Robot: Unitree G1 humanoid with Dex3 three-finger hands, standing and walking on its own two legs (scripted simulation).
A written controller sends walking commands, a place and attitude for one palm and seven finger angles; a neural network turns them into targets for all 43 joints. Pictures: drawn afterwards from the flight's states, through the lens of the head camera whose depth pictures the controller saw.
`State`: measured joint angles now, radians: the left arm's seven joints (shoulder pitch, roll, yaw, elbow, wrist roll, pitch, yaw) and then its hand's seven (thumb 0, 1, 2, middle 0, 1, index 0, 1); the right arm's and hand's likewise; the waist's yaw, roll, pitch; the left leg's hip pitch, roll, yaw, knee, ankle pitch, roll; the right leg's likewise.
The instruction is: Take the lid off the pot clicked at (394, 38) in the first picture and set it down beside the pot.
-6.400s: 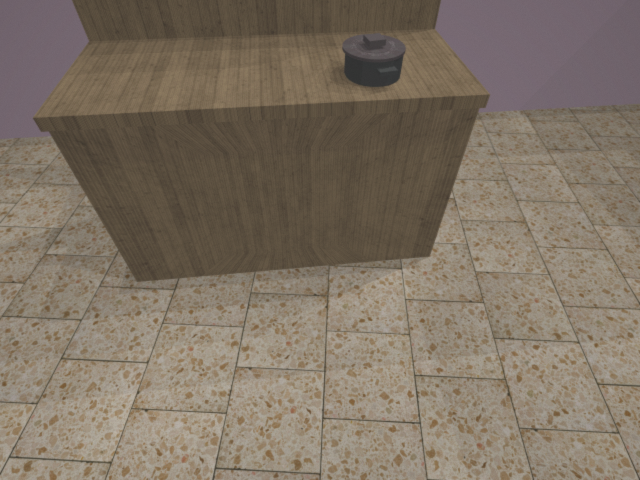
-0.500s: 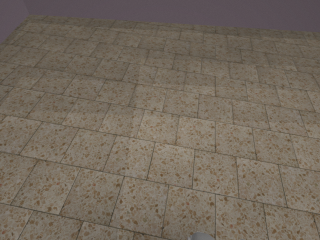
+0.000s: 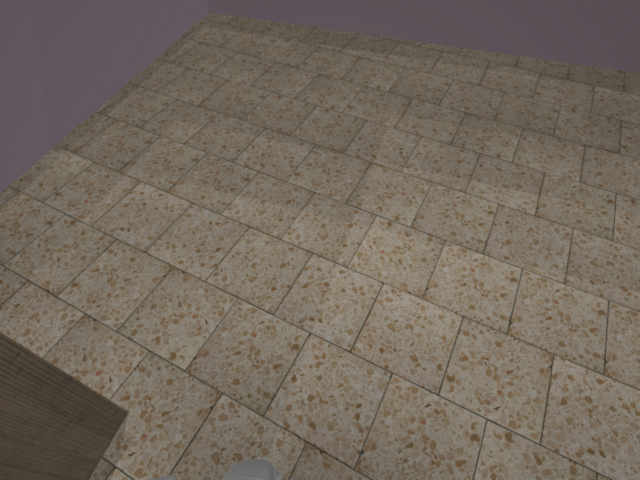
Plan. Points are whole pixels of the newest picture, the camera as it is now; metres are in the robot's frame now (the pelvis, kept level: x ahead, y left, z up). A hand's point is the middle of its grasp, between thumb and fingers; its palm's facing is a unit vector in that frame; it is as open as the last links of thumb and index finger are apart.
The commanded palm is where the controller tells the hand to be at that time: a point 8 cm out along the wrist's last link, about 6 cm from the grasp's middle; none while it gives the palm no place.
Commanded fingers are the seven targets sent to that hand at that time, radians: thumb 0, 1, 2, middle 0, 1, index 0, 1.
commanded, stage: turn to face it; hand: left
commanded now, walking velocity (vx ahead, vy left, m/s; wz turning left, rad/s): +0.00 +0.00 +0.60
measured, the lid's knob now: out of the picture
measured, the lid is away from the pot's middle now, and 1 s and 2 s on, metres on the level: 0.00 0.00 0.00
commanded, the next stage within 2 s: take the last steps up to it in 1.98 s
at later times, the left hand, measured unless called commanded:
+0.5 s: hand out of the picture +0.05 +0.28 -0.15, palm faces +0.31 -0.91 -0.27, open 7.4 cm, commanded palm none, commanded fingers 0.00 0.90 0.90 -0.20 -0.30 -0.20 -0.30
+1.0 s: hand out of the picture -0.07 +0.21 -0.16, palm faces +0.59 -0.77 -0.26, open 7.4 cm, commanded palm none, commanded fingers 0.00 0.90 0.90 -0.20 -0.30 -0.20 -0.30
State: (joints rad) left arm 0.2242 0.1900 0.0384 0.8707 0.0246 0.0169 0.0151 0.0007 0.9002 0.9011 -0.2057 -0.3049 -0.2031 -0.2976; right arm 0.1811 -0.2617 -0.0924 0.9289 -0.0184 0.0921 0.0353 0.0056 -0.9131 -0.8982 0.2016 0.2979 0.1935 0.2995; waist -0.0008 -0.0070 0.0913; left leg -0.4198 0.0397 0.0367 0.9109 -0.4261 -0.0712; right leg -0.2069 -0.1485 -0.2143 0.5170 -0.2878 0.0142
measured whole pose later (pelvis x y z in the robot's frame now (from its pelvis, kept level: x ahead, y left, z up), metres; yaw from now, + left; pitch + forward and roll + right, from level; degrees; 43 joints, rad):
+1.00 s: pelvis +0.00 +0.02 +0.00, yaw +35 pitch -1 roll +2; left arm 0.25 0.20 0.04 0.88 0.03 0.02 0.01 0.00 0.90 0.90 -0.21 -0.30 -0.20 -0.30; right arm 0.16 -0.27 -0.09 0.93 -0.02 0.09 0.03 0.01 -0.91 -0.90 0.20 0.30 0.19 0.30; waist 0.01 -0.01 0.10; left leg -0.39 0.04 0.04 0.84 -0.42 -0.07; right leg -0.19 -0.15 -0.22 0.53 -0.32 0.02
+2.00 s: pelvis +0.02 +0.02 +0.00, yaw +68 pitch +0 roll +2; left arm 0.28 0.21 0.05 0.93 0.03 0.02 0.02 0.00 0.90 0.90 -0.21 -0.30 -0.20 -0.30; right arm 0.14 -0.25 -0.06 0.94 -0.01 0.07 0.02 0.00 -0.91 -0.90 0.20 0.30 0.19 0.30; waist 0.04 -0.01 0.08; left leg -0.30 0.00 0.02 0.70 -0.41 -0.04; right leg -0.22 -0.12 -0.20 0.52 -0.29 -0.01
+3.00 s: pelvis +0.09 +0.25 -0.01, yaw +74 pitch +1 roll +0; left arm 0.48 0.08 0.02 1.16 0.02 -0.07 0.02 0.00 0.90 0.90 -0.20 -0.30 -0.20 -0.30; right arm 0.12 -0.15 -0.04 1.01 -0.02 -0.03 0.02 0.00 -0.91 -0.90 0.20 0.30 0.19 0.30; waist 0.05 0.02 0.06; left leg -0.43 0.01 0.11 0.59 -0.14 0.04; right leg 0.06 -0.04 -0.14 0.42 -0.46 0.00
